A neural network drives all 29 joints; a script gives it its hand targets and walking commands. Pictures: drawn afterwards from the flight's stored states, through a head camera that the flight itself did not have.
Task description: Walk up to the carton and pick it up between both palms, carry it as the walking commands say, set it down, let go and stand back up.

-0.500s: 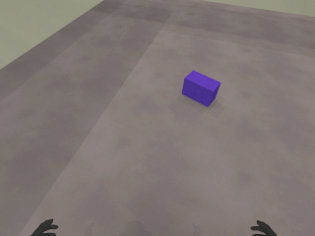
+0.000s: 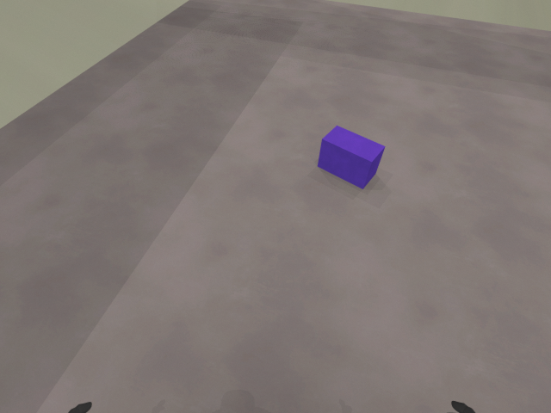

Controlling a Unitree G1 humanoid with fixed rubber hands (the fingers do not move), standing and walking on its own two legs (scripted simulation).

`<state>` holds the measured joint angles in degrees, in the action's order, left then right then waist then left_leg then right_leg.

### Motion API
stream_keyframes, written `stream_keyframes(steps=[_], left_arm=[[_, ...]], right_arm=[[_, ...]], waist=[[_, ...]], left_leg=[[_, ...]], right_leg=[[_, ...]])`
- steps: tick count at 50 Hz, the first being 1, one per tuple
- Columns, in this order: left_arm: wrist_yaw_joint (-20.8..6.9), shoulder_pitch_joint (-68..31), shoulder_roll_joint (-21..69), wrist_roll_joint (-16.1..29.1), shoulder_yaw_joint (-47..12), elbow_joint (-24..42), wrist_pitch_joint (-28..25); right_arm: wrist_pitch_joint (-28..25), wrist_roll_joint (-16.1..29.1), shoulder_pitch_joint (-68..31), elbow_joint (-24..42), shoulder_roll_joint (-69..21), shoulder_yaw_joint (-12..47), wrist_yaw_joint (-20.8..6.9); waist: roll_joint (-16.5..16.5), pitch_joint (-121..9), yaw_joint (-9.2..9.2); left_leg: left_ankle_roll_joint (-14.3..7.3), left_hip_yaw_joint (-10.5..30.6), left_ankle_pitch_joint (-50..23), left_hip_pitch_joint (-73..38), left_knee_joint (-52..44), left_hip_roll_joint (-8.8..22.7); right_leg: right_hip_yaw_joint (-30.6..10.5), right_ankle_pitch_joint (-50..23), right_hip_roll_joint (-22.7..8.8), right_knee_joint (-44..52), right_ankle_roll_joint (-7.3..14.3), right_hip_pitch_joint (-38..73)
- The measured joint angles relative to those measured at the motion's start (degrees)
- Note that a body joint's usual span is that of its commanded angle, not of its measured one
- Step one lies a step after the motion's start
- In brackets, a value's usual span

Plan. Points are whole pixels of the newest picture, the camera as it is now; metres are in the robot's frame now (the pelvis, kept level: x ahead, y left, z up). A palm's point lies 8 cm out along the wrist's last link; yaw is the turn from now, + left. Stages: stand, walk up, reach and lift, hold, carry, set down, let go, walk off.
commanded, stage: stand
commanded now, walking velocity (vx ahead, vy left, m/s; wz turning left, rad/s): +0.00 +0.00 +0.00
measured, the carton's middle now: (349, 156) +1.43 -0.41 -0.68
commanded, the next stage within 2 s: walk up in 0.56 s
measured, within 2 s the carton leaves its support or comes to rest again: neither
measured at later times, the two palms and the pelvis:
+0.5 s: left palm out of the picture +0.09 +0.32 -0.11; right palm out of the picture +0.10 -0.31 -0.11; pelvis +0.01 +0.00 +0.00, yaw +0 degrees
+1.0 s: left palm (128, 394) +0.18 +0.23 -0.11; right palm out of the picture +0.02 -0.34 -0.12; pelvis +0.04 -0.04 +0.00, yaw -7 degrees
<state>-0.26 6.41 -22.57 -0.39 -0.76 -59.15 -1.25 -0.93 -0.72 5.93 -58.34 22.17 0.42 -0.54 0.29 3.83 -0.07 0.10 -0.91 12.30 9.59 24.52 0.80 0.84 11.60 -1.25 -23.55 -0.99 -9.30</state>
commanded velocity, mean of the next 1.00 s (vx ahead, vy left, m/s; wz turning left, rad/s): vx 0.14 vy -0.02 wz -0.09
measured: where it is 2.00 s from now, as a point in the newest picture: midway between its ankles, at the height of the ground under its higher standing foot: (305, 337)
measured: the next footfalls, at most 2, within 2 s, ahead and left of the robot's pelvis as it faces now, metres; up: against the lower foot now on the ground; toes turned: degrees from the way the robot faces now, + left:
right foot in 1.08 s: +0.16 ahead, -0.23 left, +0.00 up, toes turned -18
left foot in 1.58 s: +0.45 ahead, +0.03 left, +0.00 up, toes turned -2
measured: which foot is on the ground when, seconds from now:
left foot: down 0.00-1.00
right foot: down 0.00-0.80, up 0.82-1.00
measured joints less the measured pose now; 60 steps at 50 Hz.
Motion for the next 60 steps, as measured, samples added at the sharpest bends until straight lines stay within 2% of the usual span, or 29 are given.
stream_keyframes(steps=[10, 38, 39, 41, 43, 45, 48, 51, 53, 54, 56, 58, 60], left_arm=[[-0.4, -0.8, -0.2, -0.1, 0.0, -1.6, 0.2], [-0.2, -1.0, 0.0, -0.3, 0.4, -2.6, 0.5], [-0.5, -0.5, 0.3, -0.2, 1.1, -2.1, 0.8], [-1.6, 0.7, 0.6, -0.8, 2.2, -0.8, 2.6], [-2.7, 0.8, 1.4, -1.4, 2.8, 0.5, 3.8], [-3.7, 0.0, 2.2, -1.6, 3.1, 1.3, 3.6], [-4.8, 0.1, 3.7, -1.5, 2.9, 2.8, 3.0], [-5.2, 1.2, 5.1, -1.1, 2.4, 3.6, 2.5], [-4.8, 2.1, 5.6, -1.1, 2.4, 4.1, 1.7], [-4.5, 2.8, 5.3, -1.3, 2.5, 4.5, 1.1], [-3.2, 3.2, 6.0, -1.6, 3.2, 4.4, 0.0], [-2.3, 4.5, 7.3, -1.4, 2.8, 4.2, -0.4], [-1.8, 7.1, 8.1, -1.4, 2.6, 3.7, -0.8]], right_arm=[[0.0, 0.3, -0.1, -2.1, -0.4, -0.2, 0.2], [0.5, 0.1, -1.2, -2.3, 0.1, -0.2, 0.2], [0.7, -0.1, -1.0, -1.7, 0.0, -0.5, -0.1], [1.0, -0.3, -0.3, -0.2, -0.6, -1.4, 0.3], [0.4, -0.6, 0.9, 0.9, -1.0, -2.4, 1.1], [-0.3, -0.8, 3.2, 0.7, -1.7, -3.1, 1.5], [-0.4, -0.8, 7.0, -0.9, -2.3, -3.5, 0.9], [-0.4, -1.0, 10.4, -2.0, -2.3, -3.7, 0.0], [-0.3, -1.3, 12.3, -2.4, -2.2, -3.7, -0.7], [-0.1, -1.4, 13.5, -2.4, -2.6, -3.5, -0.9], [0.9, -1.4, 13.4, -2.4, -2.8, -3.2, -1.3], [1.4, -1.3, 11.7, -1.7, -3.6, -3.3, -1.6], [1.2, -1.2, 9.5, -0.6, -4.9, -3.2, -1.8]], waist=[[-0.1, -0.1, 0.06], [-0.2, -0.3, 0.50], [-0.2, -0.9, 0.54], [-0.2, -2.1, 1.06], [0.7, -1.6, 0.73], [1.1, -0.6, 0.11], [2.1, 0.1, -0.58], [2.8, -0.3, -1.43], [2.5, -1.1, -1.43], [1.4, -1.9, -1.06], [1.4, -1.7, -0.17], [2.3, -0.3, -0.71], [2.0, 0.1, 0.02]], left_leg=[[-0.2, -0.1, -1.0, -1.0, -2.1, -0.3], [0.0, -0.2, -0.6, -2.2, -3.1, 0.0], [-0.1, -0.7, 0.9, -1.4, -2.0, 0.1], [0.3, -3.0, 2.2, -0.6, -1.4, 1.2], [0.7, -4.7, 0.4, -0.8, -2.0, 3.0], [1.4, -5.3, 0.7, -1.8, -2.7, 4.3], [3.0, -6.5, 1.8, -4.6, -3.7, 7.0], [4.7, -8.1, 4.1, -7.3, -3.1, 9.0], [4.5, -9.0, 7.8, -7.8, 0.6, 9.8], [3.2, -9.0, 11.6, -6.6, 5.0, 9.5], [0.7, -5.0, 18.6, -0.5, 21.3, 8.9], [-0.5, -2.0, 16.3, 6.6, 34.9, 7.7], [-0.6, -2.5, 11.0, 12.2, 40.2, 6.9]], right_leg=[[-0.1, -0.8, -0.3, 1.9, -0.3, 0.9], [0.0, -0.6, -0.2, 3.1, -0.2, 2.2], [-0.2, 2.4, -0.3, 1.5, 0.1, 1.0], [-0.9, 10.6, -0.1, -7.9, 0.3, -4.1], [0.5, 11.7, -0.4, -19.8, -0.3, -10.4], [0.9, 10.0, -1.3, -25.9, -0.9, -14.9], [1.5, 8.7, -2.5, -25.7, -1.5, -17.7], [3.2, 6.7, -3.7, -19.2, -1.8, -16.0], [4.9, 4.9, -4.3, -14.3, -1.8, -13.2], [5.3, 5.9, -4.7, -12.0, -1.3, -11.6], [5.2, 3.5, -3.8, -16.2, 0.6, -13.0], [6.9, 5.1, -3.0, -16.0, 1.8, -10.4], [7.3, 4.1, -2.4, -10.8, 1.7, -6.4]])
